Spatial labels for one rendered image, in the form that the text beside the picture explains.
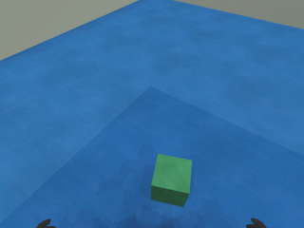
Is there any carton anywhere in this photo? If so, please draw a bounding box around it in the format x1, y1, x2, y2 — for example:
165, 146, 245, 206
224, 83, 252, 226
151, 154, 192, 207

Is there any right robot hand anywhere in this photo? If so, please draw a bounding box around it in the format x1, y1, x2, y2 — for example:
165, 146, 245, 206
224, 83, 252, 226
246, 218, 267, 228

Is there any left robot hand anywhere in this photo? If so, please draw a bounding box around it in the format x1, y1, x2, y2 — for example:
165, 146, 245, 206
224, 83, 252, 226
36, 218, 56, 228

